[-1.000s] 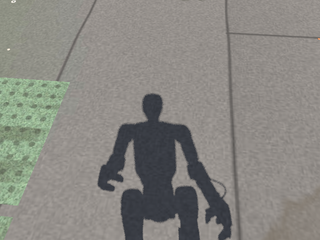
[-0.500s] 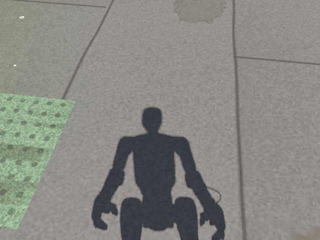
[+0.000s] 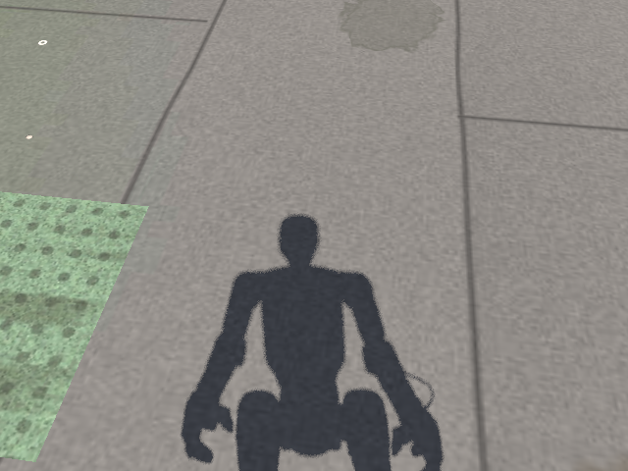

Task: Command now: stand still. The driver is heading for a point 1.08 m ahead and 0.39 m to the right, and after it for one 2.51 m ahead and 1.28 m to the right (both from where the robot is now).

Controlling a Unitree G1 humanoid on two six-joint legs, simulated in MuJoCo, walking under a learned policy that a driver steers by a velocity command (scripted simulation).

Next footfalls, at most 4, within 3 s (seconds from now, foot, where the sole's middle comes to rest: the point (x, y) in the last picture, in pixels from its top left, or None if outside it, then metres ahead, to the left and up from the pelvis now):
0.80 left None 0.46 0.11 -0.77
1.38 right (399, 375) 0.73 -0.16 -0.77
1.88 left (367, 258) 1.08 -0.11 -0.77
2.36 right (497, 257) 1.08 -0.46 -0.77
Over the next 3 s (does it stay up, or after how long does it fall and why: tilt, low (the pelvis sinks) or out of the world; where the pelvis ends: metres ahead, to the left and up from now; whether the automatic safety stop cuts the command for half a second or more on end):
stays up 1.14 -0.33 -0.01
